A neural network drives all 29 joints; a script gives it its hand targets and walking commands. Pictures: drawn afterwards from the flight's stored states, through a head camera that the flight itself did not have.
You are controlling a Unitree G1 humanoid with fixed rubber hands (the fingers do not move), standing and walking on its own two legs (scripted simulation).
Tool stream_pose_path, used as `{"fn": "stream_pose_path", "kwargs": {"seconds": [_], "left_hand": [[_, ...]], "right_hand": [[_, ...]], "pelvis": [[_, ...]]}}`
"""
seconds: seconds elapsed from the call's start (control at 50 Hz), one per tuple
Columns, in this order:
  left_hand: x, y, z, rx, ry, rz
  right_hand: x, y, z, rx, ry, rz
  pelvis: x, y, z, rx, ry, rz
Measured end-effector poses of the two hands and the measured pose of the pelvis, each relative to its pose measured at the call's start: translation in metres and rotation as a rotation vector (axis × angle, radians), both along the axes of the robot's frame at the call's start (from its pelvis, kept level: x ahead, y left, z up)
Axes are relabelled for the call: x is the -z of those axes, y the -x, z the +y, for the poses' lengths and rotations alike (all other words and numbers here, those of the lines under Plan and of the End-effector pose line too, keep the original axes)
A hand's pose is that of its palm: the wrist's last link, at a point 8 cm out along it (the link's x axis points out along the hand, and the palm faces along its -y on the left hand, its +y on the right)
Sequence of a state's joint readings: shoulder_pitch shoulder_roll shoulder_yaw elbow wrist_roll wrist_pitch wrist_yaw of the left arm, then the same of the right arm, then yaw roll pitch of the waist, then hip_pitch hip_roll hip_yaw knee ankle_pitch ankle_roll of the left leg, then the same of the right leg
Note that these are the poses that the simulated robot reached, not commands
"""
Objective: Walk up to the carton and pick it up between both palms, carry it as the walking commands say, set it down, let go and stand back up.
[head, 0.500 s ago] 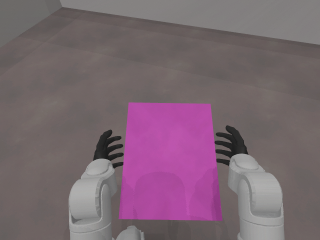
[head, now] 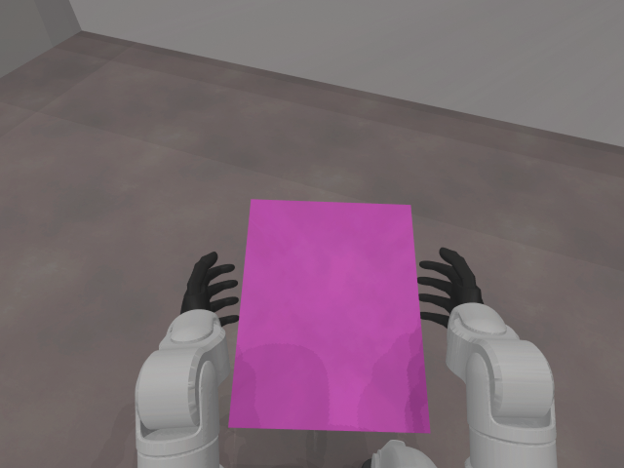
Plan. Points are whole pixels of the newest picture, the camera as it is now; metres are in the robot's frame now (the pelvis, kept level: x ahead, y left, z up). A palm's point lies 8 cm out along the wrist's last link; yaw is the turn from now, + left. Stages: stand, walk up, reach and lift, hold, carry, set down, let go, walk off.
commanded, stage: carry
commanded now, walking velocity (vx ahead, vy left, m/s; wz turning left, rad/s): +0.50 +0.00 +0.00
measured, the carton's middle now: (326, 314) +0.32 +0.01 +0.00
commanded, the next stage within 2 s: none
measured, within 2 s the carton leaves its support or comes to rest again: neither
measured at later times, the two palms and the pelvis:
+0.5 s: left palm (249, 127) +0.62 +0.13 +0.09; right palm (419, 129) +0.62 -0.16 +0.08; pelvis +0.35 -0.02 -0.01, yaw +1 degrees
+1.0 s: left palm (255, 37) +0.96 +0.15 +0.08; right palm (382, 36) +0.97 -0.14 +0.08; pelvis +0.70 -0.01 -0.01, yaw +2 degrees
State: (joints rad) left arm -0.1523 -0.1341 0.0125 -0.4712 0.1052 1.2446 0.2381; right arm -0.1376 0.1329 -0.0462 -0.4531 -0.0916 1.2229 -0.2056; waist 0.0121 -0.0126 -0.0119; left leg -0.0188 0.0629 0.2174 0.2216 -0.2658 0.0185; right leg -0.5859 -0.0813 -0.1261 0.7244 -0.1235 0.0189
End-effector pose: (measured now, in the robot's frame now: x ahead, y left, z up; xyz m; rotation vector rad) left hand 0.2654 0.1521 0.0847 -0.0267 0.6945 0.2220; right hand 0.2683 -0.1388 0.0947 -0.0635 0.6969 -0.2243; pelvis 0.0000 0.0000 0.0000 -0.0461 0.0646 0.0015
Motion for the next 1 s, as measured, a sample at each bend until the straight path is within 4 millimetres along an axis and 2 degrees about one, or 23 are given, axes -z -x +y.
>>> {"fn": "stream_pose_path", "kwargs": {"seconds": [0.06,0.14,0.22,0.3,0.38,0.46,0.6,0.68,0.74,0.9,1.0], "left_hand": [[0.0,-0.045,-0.007,-0.016,-0.009,-0.023],[0.009,-0.109,-0.022,-0.034,-0.036,-0.046],[0.016,-0.16,-0.033,-0.026,-0.045,0.04],[0.013,-0.206,-0.036,-0.028,-0.053,0.085],[0.004,-0.26,-0.035,-0.023,-0.05,0.051],[-0.002,-0.319,-0.029,-0.008,-0.042,0.003],[0.013,-0.432,-0.005,0.008,-0.022,-0.04],[0.016,-0.484,0.003,0.017,-0.02,0.046],[0.013,-0.522,0.005,0.034,-0.014,0.068],[0.001,-0.624,0.006,-0.007,0.001,0.004],[0.003,-0.691,-0.007,-0.04,-0.017,-0.025]], "right_hand": [[0.003,-0.049,-0.007,-0.015,-0.005,-0.021],[0.02,-0.118,-0.022,-0.028,-0.03,-0.043],[0.03,-0.169,-0.032,-0.018,-0.038,0.04],[0.028,-0.216,-0.035,-0.029,-0.047,0.083],[0.02,-0.269,-0.035,-0.024,-0.052,0.047],[0.013,-0.326,-0.03,-0.008,-0.052,-0.004],[0.019,-0.435,-0.005,0.011,-0.029,-0.05],[0.022,-0.483,0.003,0.022,-0.021,0.037],[0.017,-0.516,0.005,0.033,-0.016,0.062],[0.0,-0.627,0.006,-0.006,0.003,0.006],[0.01,-0.701,-0.006,-0.035,-0.012,-0.02]], "pelvis": [[0.008,-0.048,-0.011,-0.011,-0.002,-0.001],[0.03,-0.116,-0.028,-0.037,-0.01,-0.022],[0.021,-0.164,-0.036,-0.05,-0.021,-0.012],[0.007,-0.213,-0.04,-0.05,-0.049,-0.006],[0.001,-0.264,-0.037,-0.037,-0.066,0.001],[0.003,-0.321,-0.028,-0.026,-0.067,0.003],[0.029,-0.435,0.001,0.002,-0.067,-0.021],[0.015,-0.484,0.011,0.025,-0.053,-0.002],[0.004,-0.522,0.015,0.022,-0.03,0.002],[-0.001,-0.624,0.004,-0.004,0.002,-0.006],[0.015,-0.697,-0.015,-0.034,-0.015,-0.024]]}}
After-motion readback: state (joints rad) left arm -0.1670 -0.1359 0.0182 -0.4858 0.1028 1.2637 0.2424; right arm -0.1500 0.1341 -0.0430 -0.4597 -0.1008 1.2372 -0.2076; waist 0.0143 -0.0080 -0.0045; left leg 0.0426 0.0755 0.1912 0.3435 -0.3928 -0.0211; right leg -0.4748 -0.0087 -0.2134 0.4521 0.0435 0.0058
